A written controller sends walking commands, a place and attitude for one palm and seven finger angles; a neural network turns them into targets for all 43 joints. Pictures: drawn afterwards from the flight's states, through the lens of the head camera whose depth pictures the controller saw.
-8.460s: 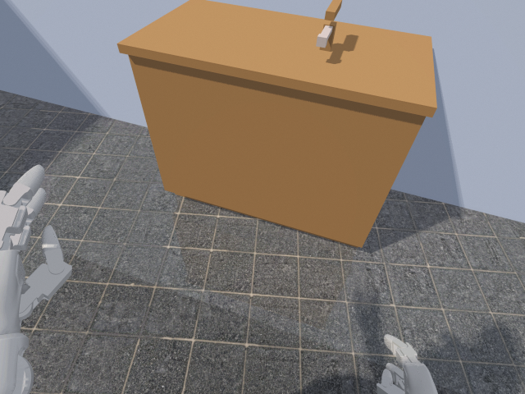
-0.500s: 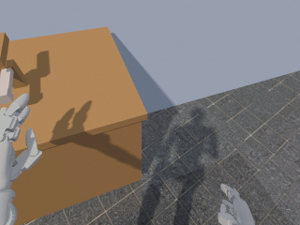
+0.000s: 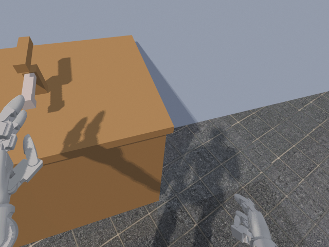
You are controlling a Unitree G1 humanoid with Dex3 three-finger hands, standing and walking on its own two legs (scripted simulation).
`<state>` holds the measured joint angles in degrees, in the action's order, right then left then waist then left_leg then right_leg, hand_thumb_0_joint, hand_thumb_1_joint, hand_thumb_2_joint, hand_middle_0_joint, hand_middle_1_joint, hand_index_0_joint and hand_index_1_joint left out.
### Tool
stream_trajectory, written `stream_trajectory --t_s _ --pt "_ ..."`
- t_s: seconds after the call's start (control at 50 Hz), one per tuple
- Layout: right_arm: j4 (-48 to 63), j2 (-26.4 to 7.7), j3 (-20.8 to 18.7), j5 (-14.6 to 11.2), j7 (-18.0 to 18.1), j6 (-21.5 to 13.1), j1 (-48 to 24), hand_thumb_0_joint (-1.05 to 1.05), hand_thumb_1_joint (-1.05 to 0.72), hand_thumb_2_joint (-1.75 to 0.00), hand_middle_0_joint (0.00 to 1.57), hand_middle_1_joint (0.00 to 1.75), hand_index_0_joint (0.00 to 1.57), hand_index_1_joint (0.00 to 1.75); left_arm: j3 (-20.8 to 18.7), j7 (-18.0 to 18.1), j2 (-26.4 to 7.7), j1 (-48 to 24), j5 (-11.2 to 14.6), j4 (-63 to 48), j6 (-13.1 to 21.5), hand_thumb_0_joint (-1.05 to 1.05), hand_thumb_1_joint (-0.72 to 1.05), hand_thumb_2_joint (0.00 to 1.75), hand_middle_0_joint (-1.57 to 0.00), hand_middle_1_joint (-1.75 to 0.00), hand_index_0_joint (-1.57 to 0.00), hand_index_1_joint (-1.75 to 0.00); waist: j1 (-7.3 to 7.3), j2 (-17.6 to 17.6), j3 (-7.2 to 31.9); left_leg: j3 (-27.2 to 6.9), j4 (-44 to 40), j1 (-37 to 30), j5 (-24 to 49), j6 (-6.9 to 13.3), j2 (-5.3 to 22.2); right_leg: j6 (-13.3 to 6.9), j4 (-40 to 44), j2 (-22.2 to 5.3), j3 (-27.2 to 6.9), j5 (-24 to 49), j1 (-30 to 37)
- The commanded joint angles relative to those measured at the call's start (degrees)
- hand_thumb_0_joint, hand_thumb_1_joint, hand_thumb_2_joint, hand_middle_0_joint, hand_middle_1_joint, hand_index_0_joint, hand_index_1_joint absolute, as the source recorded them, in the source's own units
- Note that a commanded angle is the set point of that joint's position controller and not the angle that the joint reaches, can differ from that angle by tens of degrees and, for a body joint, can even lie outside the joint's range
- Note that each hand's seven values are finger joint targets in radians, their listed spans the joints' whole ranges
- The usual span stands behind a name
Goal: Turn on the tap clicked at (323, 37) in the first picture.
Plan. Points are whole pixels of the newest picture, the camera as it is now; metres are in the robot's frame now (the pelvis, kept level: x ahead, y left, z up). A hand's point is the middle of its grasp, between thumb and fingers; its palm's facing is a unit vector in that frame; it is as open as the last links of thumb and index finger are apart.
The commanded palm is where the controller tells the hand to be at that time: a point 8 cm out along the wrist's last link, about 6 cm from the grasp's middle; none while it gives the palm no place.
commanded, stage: come to a stop and stand still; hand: left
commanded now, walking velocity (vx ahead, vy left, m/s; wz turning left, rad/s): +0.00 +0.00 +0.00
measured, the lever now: (27, 101) +0.39 +0.39 +0.10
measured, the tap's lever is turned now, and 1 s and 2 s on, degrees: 0 0 0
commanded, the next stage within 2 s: look again from close up in 0.30 s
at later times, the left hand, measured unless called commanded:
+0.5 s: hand (30, 174) +0.19 +0.25 +0.15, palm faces +0.40 -0.85 -0.35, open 7.4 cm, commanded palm +0.14 +0.29 +0.17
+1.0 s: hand (55, 165) +0.22 +0.22 +0.15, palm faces +0.35 -0.87 -0.35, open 7.4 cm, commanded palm +0.14 +0.27 +0.17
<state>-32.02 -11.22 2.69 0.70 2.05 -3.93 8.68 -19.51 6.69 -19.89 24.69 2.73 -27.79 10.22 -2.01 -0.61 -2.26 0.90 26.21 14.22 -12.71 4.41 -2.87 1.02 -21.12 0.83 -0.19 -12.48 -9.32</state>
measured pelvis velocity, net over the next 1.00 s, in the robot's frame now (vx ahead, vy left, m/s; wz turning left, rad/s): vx -0.01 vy -0.03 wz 0.00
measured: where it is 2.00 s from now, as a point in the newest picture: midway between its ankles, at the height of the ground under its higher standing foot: outside the picture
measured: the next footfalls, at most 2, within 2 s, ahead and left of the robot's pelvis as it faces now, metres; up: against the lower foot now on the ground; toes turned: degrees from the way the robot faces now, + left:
none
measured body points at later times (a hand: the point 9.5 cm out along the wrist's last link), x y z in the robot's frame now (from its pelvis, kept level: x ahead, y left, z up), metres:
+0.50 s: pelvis -0.02 +0.01 +0.00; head -0.01 +0.02 +0.45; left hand +0.17 +0.30 +0.17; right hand +0.16 -0.22 -0.07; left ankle +0.01 +0.06 -0.74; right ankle -0.02 -0.14 -0.74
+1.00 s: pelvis -0.01 -0.03 +0.00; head -0.03 -0.04 +0.44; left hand +0.19 +0.27 +0.17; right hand +0.19 -0.23 -0.08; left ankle +0.01 +0.06 -0.74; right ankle -0.02 -0.13 -0.74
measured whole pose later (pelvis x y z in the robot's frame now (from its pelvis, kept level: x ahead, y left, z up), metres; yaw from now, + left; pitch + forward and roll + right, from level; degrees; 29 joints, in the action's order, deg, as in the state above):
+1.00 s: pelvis -0.01 -0.03 +0.00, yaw +0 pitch -2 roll +0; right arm -35.7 -12.6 3.7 1.5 -0.3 -5.6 9.8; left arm -18.7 0.6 -19.7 17.9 4.6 -19.3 -1.4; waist -2.2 1.4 1.2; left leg 0.8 27.1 12.0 -13.0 2.5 -3.2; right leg -1.4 -29.1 1.5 -1.3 -16.7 -10.1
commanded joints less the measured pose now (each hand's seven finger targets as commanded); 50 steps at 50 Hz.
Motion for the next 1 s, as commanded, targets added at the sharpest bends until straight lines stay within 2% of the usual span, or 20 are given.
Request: stream_trajectory --t_s 0.0,0.2,0.5,0.52,0.56,0.62,0.7,0.72,0.74,0.76,0.78,0.8,0.82,0.84,0.86,0.88,0.9,0.92,0.94,0.98 --pt "8.69 -7.92 -3.57 0.16 0.99 -3.27 -4.18 0.00 -0.90 -0.90 0.20 0.30 0.20 0.30 -5.85 1.05 -8.96 -4.04 0.25 -11.13 3.82 0.00 0.90 0.90 -0.20 -0.30 -0.20 -0.30 0.77 5.51 9.13 -4.83 -7.63 -2.59 7.59 -4.76 6.37 -1.60 1.41 -1.63 0.03 8.83 2.74" --pt "8.86 -7.96 -3.82 0.03 1.26 -3.66 -4.14 0.00 -0.90 -0.90 0.20 0.30 0.20 0.30 -5.20 1.23 -8.42 -4.26 -0.38 -9.96 3.85 0.00 0.90 0.90 -0.20 -0.30 -0.20 -0.30 0.68 5.04 7.85 -6.46 -11.32 0.59 -3.68 -4.35 6.61 -1.46 2.13 -1.07 -0.09 4.58 3.74" --pt "8.15 -8.05 -4.22 -0.10 1.54 -3.90 -3.75 0.00 -0.90 -0.90 0.20 0.30 0.20 0.30 -4.89 1.51 -8.00 -3.83 -0.34 -8.70 3.86 0.00 0.90 0.90 -0.20 -0.30 -0.20 -0.30 0.80 4.33 7.11 -6.06 -10.58 0.01 -2.48 -4.52 5.84 -1.56 3.33 -1.08 -0.49 4.23 2.73" --pt "8.07 -8.18 -4.26 -0.08 1.65 -3.80 -4.07 0.00 -0.90 -0.90 0.20 0.30 0.20 0.30 -5.30 1.58 -8.63 -4.76 -0.38 -9.58 3.88 0.00 0.90 0.90 -0.20 -0.30 -0.20 -0.30 0.87 5.89 7.05 -6.11 -10.84 -0.08 -2.71 -4.70 5.79 -1.52 3.26 -1.07 -0.43 3.97 2.50" --pt "8.22 -7.95 -4.16 -0.08 1.67 -3.79 -3.89 0.00 -0.90 -0.90 0.20 0.30 0.20 0.30 -4.94 1.57 -8.14 -4.41 -0.34 -9.07 3.84 0.00 0.90 0.90 -0.20 -0.30 -0.20 -0.30 0.76 4.49 7.34 -6.41 -10.89 -0.18 -2.90 -4.52 5.92 -1.55 3.22 -0.99 -0.47 4.06 2.83" --pt "8.14 -8.15 -4.27 -0.06 1.76 -3.62 -4.10 0.00 -0.90 -0.90 0.20 0.30 0.20 0.30 -5.48 1.60 -8.89 -4.93 -0.30 -10.48 3.77 0.00 0.90 0.90 -0.20 -0.30 -0.20 -0.30 0.83 5.69 8.44 -5.88 -9.85 -0.75 1.07 -4.69 5.36 -1.67 3.00 -1.20 -0.31 6.15 3.82" --pt "8.20 -7.82 -4.29 -0.06 1.78 -3.37 -3.82 0.00 -0.90 -0.90 0.20 0.30 0.20 0.30 -5.24 1.61 -8.35 -3.09 0.01 -9.31 3.28 0.00 0.90 0.90 -0.20 -0.30 -0.20 -0.30 0.76 3.09 9.16 -4.87 -8.03 -1.78 4.96 -4.37 4.94 -1.75 3.76 -1.56 -0.58 8.24 4.08" --pt "17.15 -9.87 4.85 -3.13 4.59 -2.59 3.76 0.00 -0.90 -0.90 0.20 0.30 0.20 0.30 -22.60 3.15 -51.30 -57.22 -1.93 -22.14 12.00 0.00 0.90 0.90 -0.20 -0.30 -0.20 -0.30 5.99 11.06 -2.29 -10.22 -10.60 22.01 -16.20 -2.57 7.28 1.52 -8.19 1.81 0.13 -3.52 12.66" --pt "3.71 -3.99 -2.85 4.20 2.03 -5.23 -0.10 0.00 -0.90 -0.90 0.20 0.30 0.20 0.30 -15.09 -1.16 -19.23 -37.05 -9.26 10.57 3.27 0.00 0.90 0.90 -0.20 -0.30 -0.20 -0.30 -3.01 14.48 14.87 -8.00 -7.49 -8.57 18.47 -7.25 6.43 -2.47 -9.48 2.63 1.11 3.97 -1.21" --pt "3.95 -6.74 -4.12 2.65 -1.59 -5.52 2.39 0.00 -0.90 -0.90 0.20 0.30 0.20 0.30 -5.05 -3.26 -7.47 -22.56 -0.25 9.24 -0.08 0.00 0.90 0.90 -0.20 -0.30 -0.20 -0.30 0.82 11.03 19.82 -8.34 -7.05 -19.22 25.01 -12.71 7.32 -2.97 -9.64 4.40 4.26 -1.93 -8.29" --pt "5.14 -8.98 -4.69 1.88 -1.79 -6.55 -0.16 0.00 -0.90 -0.90 0.20 0.30 0.20 0.30 -3.13 -5.56 -3.50 -24.56 5.12 0.82 -1.11 0.00 0.90 0.90 -0.20 -0.30 -0.20 -0.30 -1.68 11.57 22.68 -7.03 -7.20 -22.30 21.10 -12.44 5.95 -2.77 -8.35 3.67 2.69 -1.51 -7.37" --pt "3.89 -10.76 -4.95 1.17 -1.32 -6.89 -1.66 0.00 -0.90 -0.90 0.20 0.30 0.20 0.30 -7.16 -6.75 -8.49 -18.31 7.41 4.38 -3.49 0.00 0.90 0.90 -0.20 -0.30 -0.20 -0.30 -3.58 10.79 20.92 -5.06 -6.67 -19.30 15.63 -10.86 5.12 -3.24 -7.05 3.00 3.12 1.01 -4.41" --pt "3.98 -10.47 -3.77 0.74 -1.71 -6.43 -3.13 0.00 -0.90 -0.90 0.20 0.30 0.20 0.30 -4.33 -7.80 -5.92 -13.95 6.99 7.25 -6.06 0.00 0.90 0.90 -0.20 -0.30 -0.20 -0.30 -3.35 9.97 15.49 -3.20 -6.07 -13.80 13.17 -9.93 4.23 -3.40 -4.59 2.85 4.14 4.03 -2.25" --pt "5.38 -10.66 -3.16 0.43 -2.22 -6.71 -5.71 0.00 -0.90 -0.90 0.20 0.30 0.20 0.30 -0.80 -8.47 -5.03 -14.78 5.44 0.93 -7.29 0.00 0.90 0.90 -0.20 -0.30 -0.20 -0.30 -2.85 6.71 12.69 -2.53 -5.81 -9.90 10.74 -7.52 3.71 -3.55 -3.89 2.01 4.64 6.02 -0.85" --pt "5.66 -10.57 -2.76 0.24 -2.25 -6.22 -6.87 0.00 -0.90 -0.90 0.20 0.30 0.20 0.30 -1.15 -7.81 -7.46 -13.65 2.80 0.09 -8.70 0.00 0.90 0.90 -0.20 -0.30 -0.20 -0.30 -2.07 3.21 8.48 -2.84 -6.02 -7.22 9.77 -6.26 4.12 -3.35 -4.20 2.14 5.07 5.61 -1.50" --pt "5.94 -10.17 -2.65 0.17 -2.27 -5.67 -7.31 0.00 -0.90 -0.90 0.20 0.30 0.20 0.30 -0.91 -7.20 -6.99 -10.45 0.97 0.31 -9.67 0.00 0.90 0.90 -0.20 -0.30 -0.20 -0.30 -2.07 0.96 6.60 -2.82 -6.00 -5.54 8.89 -5.38 4.17 -3.11 -4.36 1.97 5.25 4.55 -1.95" --pt "6.38 -10.39 -2.83 0.24 -2.02 -5.23 -7.83 0.00 -0.90 -0.90 0.20 0.30 0.20 0.30 -3.17 -6.35 -8.91 -9.97 0.60 -1.57 -9.80 0.00 0.90 0.90 -0.20 -0.30 -0.20 -0.30 -1.87 -0.55 5.99 -3.03 -5.72 -4.37 7.30 -4.97 4.17 -2.90 -4.55 1.90 5.29 3.42 -2.50" --pt "6.18 -10.46 -2.94 0.39 -1.53 -4.86 -8.58 0.00 -0.90 -0.90 0.20 0.30 0.20 0.30 -7.57 -5.14 -13.19 -10.68 0.83 -3.56 -9.07 0.00 0.90 0.90 -0.20 -0.30 -0.20 -0.30 -2.50 0.28 6.00 -2.31 -5.33 -4.18 6.31 -4.71 3.85 -2.91 -4.25 1.99 4.68 2.59 -2.15" --pt "6.98 -9.81 -3.26 1.01 -1.08 -4.89 -8.94 0.00 -0.90 -0.90 0.20 0.30 0.20 0.30 -9.41 -4.06 -14.34 -13.92 1.62 -7.07 -7.70 0.00 0.90 0.90 -0.20 -0.30 -0.20 -0.30 -2.44 0.98 8.77 -1.99 -3.67 -4.07 7.28 -4.57 3.19 -2.88 -4.76 1.66 4.24 2.75 -2.38" --pt "5.66 -8.85 -3.23 0.76 -0.28 -4.57 -8.53 0.00 -0.90 -0.90 0.20 0.30 0.20 0.30 -12.49 -2.00 -13.71 -11.49 4.19 -3.93 -5.47 0.00 0.90 0.90 -0.20 -0.30 -0.20 -0.30 -2.63 -0.79 7.74 -1.39 -1.20 -2.56 5.98 -4.36 2.54 -2.42 -5.14 2.03 4.05 1.04 -4.06"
